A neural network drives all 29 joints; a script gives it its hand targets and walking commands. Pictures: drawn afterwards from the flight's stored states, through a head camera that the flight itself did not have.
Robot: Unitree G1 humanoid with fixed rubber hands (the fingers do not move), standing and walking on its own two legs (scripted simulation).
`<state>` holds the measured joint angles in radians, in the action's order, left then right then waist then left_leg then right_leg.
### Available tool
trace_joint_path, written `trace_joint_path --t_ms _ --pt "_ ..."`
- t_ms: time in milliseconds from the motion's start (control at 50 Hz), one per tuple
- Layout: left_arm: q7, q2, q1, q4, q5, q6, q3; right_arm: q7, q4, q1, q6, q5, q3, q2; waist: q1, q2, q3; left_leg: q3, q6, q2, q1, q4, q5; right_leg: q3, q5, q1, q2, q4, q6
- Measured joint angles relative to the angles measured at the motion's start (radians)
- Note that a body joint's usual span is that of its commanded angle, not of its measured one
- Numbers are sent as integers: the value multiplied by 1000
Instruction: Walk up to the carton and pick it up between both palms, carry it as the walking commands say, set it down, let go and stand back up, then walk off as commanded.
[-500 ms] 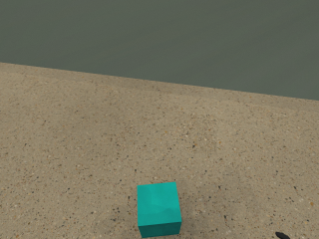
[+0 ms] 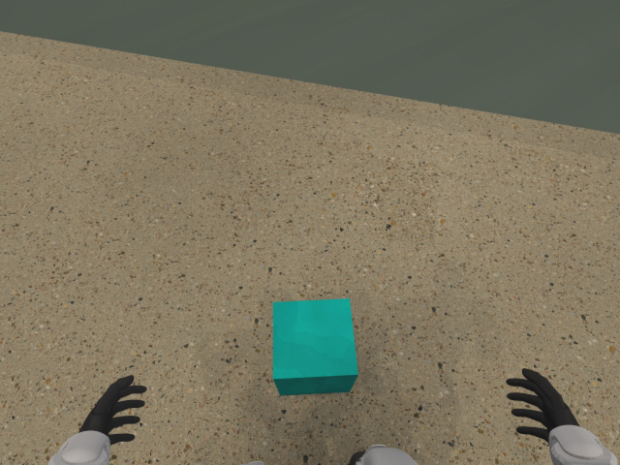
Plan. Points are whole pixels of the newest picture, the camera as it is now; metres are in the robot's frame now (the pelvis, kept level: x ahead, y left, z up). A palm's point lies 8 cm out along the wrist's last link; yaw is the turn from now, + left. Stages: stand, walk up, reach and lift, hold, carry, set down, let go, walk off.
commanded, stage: reach and lift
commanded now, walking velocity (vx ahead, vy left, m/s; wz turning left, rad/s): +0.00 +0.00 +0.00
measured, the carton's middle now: (313, 349) +0.43 -0.01 -0.64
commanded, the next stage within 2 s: none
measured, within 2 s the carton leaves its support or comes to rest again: neither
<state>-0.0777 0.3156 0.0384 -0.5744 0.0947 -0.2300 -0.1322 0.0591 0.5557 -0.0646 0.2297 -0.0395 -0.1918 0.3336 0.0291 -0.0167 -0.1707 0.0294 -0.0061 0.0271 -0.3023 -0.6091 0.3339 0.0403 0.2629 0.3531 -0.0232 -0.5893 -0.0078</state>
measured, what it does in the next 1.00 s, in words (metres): lowers itself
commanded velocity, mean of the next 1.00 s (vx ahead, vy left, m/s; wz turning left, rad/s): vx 0.00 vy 0.00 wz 0.00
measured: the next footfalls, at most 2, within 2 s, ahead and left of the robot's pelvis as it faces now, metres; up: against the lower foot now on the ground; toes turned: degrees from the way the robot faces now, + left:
none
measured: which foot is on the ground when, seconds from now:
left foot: down 0.00-1.00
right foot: down 0.00-1.00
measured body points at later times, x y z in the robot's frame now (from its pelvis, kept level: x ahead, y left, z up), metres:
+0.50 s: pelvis -0.05 +0.00 -0.06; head +0.14 +0.00 +0.35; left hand +0.32 +0.25 -0.14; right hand +0.29 -0.26 -0.15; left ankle -0.01 +0.12 -0.73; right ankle +0.03 -0.12 -0.73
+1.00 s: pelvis -0.06 +0.00 -0.10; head +0.23 -0.01 +0.24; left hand +0.45 +0.20 -0.20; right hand +0.43 -0.22 -0.20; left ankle -0.01 +0.12 -0.73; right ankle +0.03 -0.12 -0.73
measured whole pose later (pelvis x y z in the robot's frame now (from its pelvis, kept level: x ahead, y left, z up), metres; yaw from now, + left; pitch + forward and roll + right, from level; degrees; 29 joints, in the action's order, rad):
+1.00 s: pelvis -0.06 +0.00 -0.10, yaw +1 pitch +40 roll +1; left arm -0.02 0.31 -1.08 -0.93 -0.01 -0.15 -0.27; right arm -0.04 0.84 1.03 0.16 0.00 -0.32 0.23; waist 0.03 -0.01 0.00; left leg -0.01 -0.01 -0.01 -1.43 -1.06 0.34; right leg 0.00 0.26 1.47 -0.02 -1.02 -0.01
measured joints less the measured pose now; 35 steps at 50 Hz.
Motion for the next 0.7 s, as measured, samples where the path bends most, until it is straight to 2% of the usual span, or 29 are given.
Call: trace_joint_path --t_ms 180,380,560,700 --pt "9 10 -149 -12 -39 -1 -13 -34 -3 128 10 30 27 -35 0 8 74 -10 -5 1 -249 -192 73 -9 71 252 2 -193 6" --pt "18 20 -373 -79 -80 -17 -17 -59 27 337 35 59 29 -66 1 15 105 -12 -3 -5 -491 -315 75 -27 66 493 4 -308 2" --pt "27 16 -635 -167 -87 -34 -53 -64 119 607 47 60 -18 -64 0 14 86 -19 1 -14 -684 -386 47 -32 33 678 0 -367 0" --pt "36 8 -823 -244 -92 -16 -83 -71 197 796 20 51 -63 -75 5 6 106 -31 -1 -22 -842 -427 29 -28 15 829 -2 -400 0"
